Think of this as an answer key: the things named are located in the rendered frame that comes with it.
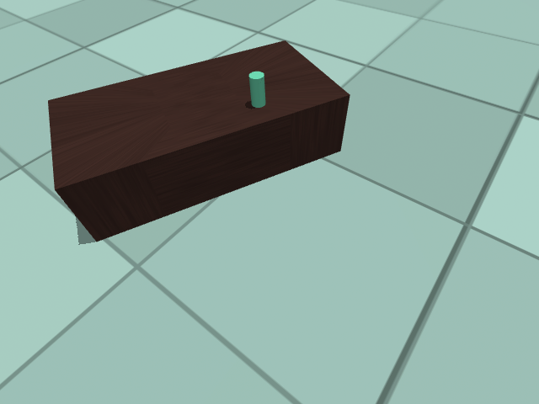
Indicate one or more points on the can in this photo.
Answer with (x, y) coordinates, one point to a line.
(257, 89)

